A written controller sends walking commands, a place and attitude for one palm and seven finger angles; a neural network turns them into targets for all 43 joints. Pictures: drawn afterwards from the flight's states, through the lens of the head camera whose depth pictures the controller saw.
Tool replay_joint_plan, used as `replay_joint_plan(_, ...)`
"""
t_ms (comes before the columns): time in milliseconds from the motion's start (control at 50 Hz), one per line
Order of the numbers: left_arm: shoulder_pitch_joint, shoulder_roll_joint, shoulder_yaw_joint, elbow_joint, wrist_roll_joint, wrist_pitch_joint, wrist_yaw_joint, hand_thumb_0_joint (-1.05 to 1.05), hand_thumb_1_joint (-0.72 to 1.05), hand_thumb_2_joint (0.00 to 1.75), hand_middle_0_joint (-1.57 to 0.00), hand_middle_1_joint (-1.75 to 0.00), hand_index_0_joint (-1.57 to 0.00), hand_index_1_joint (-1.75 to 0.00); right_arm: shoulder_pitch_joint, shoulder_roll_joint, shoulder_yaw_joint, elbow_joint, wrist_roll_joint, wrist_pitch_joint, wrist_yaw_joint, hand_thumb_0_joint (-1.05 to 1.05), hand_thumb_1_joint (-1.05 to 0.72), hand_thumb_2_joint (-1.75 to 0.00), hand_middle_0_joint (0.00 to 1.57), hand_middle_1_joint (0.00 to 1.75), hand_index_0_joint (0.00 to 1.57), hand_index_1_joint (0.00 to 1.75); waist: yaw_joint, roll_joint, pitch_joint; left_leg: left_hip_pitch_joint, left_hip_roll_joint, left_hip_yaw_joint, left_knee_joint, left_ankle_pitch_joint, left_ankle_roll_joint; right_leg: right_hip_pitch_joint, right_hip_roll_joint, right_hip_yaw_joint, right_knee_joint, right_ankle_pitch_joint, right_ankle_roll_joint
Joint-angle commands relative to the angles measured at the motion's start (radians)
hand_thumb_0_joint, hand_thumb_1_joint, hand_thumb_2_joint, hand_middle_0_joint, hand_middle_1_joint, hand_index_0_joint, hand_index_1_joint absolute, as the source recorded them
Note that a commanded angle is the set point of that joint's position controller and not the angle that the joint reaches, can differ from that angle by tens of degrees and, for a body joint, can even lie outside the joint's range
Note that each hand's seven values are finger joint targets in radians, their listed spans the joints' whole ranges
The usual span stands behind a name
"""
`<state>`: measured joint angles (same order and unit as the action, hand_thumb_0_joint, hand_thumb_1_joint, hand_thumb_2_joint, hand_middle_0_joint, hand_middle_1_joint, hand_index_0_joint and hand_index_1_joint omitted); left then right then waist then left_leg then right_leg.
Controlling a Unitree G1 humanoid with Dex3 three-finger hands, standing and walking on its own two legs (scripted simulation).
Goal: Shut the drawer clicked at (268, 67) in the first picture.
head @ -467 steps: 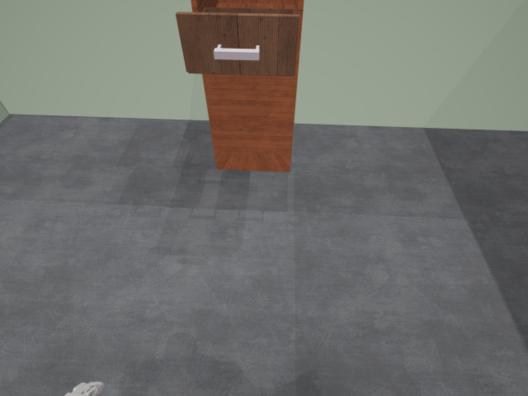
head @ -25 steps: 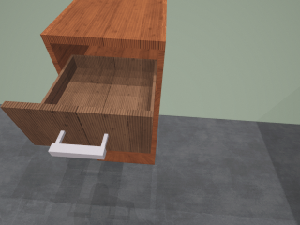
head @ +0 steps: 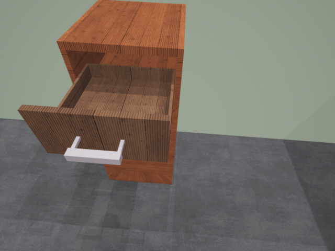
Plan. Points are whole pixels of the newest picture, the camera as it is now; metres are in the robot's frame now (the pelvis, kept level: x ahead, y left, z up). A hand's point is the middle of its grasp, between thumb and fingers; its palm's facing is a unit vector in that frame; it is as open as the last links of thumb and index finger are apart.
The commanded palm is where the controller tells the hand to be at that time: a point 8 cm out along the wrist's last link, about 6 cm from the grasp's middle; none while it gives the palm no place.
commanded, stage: come to a stop and stand still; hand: left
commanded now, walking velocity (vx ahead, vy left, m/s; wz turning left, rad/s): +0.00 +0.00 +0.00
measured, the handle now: (96, 149) +0.35 +0.21 +0.04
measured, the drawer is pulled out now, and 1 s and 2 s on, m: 0.29 0.29 0.29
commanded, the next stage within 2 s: look again from close up in 0.54 s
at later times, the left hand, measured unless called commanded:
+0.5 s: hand out of the picture -0.08 +0.17 -0.17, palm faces +0.05 -0.99 -0.13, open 7.4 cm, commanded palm none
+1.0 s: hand out of the picture -0.02 +0.21 -0.18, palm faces +0.03 -0.98 -0.21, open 7.4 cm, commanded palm none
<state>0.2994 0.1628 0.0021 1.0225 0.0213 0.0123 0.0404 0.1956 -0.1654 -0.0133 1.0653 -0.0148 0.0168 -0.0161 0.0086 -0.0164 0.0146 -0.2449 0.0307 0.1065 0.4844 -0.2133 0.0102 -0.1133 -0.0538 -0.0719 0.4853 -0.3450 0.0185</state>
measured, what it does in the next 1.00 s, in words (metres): stands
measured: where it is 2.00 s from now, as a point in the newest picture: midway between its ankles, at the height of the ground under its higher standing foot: outside the picture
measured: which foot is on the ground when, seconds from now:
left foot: down 0.00-1.00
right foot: down 0.00-1.00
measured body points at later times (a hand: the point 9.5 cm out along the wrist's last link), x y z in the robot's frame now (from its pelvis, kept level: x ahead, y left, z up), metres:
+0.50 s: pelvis -0.02 +0.02 +0.00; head -0.01 +0.03 +0.45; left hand -0.08 +0.22 -0.16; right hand -0.05 -0.18 -0.15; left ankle +0.03 +0.11 -0.74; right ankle -0.05 -0.12 -0.74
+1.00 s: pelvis -0.03 +0.03 +0.00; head -0.04 +0.04 +0.45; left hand -0.02 +0.26 -0.16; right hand +0.00 -0.21 -0.15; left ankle +0.03 +0.11 -0.74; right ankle -0.05 -0.12 -0.74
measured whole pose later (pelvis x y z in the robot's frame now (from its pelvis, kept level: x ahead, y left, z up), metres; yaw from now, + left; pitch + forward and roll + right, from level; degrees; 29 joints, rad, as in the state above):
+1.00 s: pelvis -0.03 +0.03 +0.00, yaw +1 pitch -2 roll -1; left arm 0.32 0.17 -0.01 1.01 0.02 0.00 0.05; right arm 0.27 -0.17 -0.01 1.03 -0.02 0.01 0.00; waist -0.01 -0.01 0.01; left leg -0.32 0.01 0.10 0.53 -0.18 0.06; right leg -0.17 -0.08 -0.08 0.52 -0.31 0.04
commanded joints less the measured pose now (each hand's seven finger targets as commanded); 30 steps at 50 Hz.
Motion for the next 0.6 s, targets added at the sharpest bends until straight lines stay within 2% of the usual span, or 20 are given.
replay_joint_plan(0, 0.077, 0.090, 0.017, -0.003, -0.001, -0.019, -0.005, 0.00, 0.90, 0.90, -0.20, -0.30, -0.20, -0.30, 0.056, -0.083, -0.010, -0.017, 0.003, -0.013, 0.000, 0.00, -0.90, -0.90, 0.20, 0.30, 0.20, 0.30, -0.003, -0.008, 0.096, 0.053, 0.064, -0.103, -0.137, -0.008, 0.006, -0.160, -0.064, 0.080, -0.189, 0.034, -0.030)
replay_joint_plan(60, 0.102, 0.084, 0.014, 0.016, -0.002, -0.022, -0.007, 0.00, 0.90, 0.90, -0.20, -0.30, -0.20, -0.30, 0.071, -0.081, -0.006, -0.004, 0.004, -0.017, -0.001, 0.00, -0.90, -0.90, 0.20, 0.30, 0.20, 0.30, -0.002, 0.014, 0.091, 0.053, 0.064, -0.107, -0.157, -0.030, 0.005, -0.150, -0.062, 0.076, -0.201, 0.032, -0.030)
replay_joint_plan(220, 0.160, 0.056, 0.009, 0.068, -0.005, -0.031, -0.006, 0.00, 0.90, 0.90, -0.20, -0.30, -0.20, -0.30, 0.128, -0.066, -0.002, 0.036, 0.007, -0.031, -0.007, 0.00, -0.90, -0.90, 0.20, 0.30, 0.20, 0.30, 0.000, 0.017, 0.057, 0.061, 0.072, -0.112, -0.170, 0.014, 0.010, -0.108, -0.063, 0.060, -0.183, 0.102, -0.032)
replay_joint_plan(240, 0.161, 0.054, 0.011, 0.068, -0.004, -0.028, -0.005, 0.00, 0.90, 0.90, -0.20, -0.30, -0.20, -0.30, 0.136, -0.068, -0.003, 0.040, 0.007, -0.028, -0.009, 0.00, -0.90, -0.90, 0.20, 0.30, 0.20, 0.30, 0.000, 0.003, 0.064, 0.057, 0.075, -0.117, -0.174, -0.006, 0.011, -0.109, -0.058, 0.055, -0.185, 0.080, -0.030)
replay_joint_plan(300, 0.182, 0.036, 0.008, 0.082, -0.004, -0.027, -0.003, 0.00, 0.90, 0.90, -0.20, -0.30, -0.20, -0.30, 0.153, -0.057, -0.003, 0.048, 0.007, -0.030, -0.010, 0.00, -0.90, -0.90, 0.20, 0.30, 0.20, 0.30, 0.001, 0.021, 0.093, 0.031, 0.077, -0.123, -0.191, -0.043, 0.012, -0.122, -0.058, 0.052, -0.174, 0.076, -0.030)
replay_joint_plan(320, 0.191, 0.033, 0.009, 0.084, -0.004, -0.027, -0.003, 0.00, 0.90, 0.90, -0.20, -0.30, -0.20, -0.30, 0.159, -0.053, -0.003, 0.051, 0.007, -0.031, -0.010, 0.00, -0.90, -0.90, 0.20, 0.30, 0.20, 0.30, 0.002, 0.026, 0.082, 0.033, 0.076, -0.127, -0.196, -0.046, 0.013, -0.118, -0.058, 0.051, -0.168, 0.084, -0.030)
replay_joint_plan(360, 0.198, 0.026, 0.009, 0.086, -0.002, -0.025, -0.002, 0.00, 0.90, 0.90, -0.20, -0.30, -0.20, -0.30, 0.164, -0.049, -0.006, 0.055, 0.007, -0.030, -0.011, 0.00, -0.90, -0.90, 0.20, 0.30, 0.20, 0.30, 0.004, 0.014, 0.101, 0.015, 0.079, -0.133, -0.205, -0.078, 0.013, -0.123, -0.055, 0.045, -0.166, 0.070, -0.027)
replay_joint_plan(520, 0.220, 0.006, 0.010, 0.092, 0.000, -0.026, 0.001, 0.00, 0.90, 0.90, -0.20, -0.30, -0.20, -0.30, 0.186, -0.036, -0.012, 0.057, 0.005, -0.032, -0.012, 0.00, -0.90, -0.90, 0.20, 0.30, 0.20, 0.30, 0.003, 0.027, 0.088, 0.009, 0.085, -0.148, -0.222, -0.115, 0.018, -0.137, -0.050, 0.042, -0.141, 0.076, -0.026)
replay_joint_plan(580, 0.220, 0.002, 0.010, 0.088, 0.001, -0.027, 0.002, 0.00, 0.90, 0.90, -0.20, -0.30, -0.20, -0.30, 0.184, -0.032, -0.013, 0.055, 0.006, -0.033, -0.012, 0.00, -0.90, -0.90, 0.20, 0.30, 0.20, 0.30, 0.004, 0.009, 0.097, 0.004, 0.083, -0.147, -0.218, -0.106, 0.018, -0.140, -0.050, 0.042, -0.144, 0.083, -0.025)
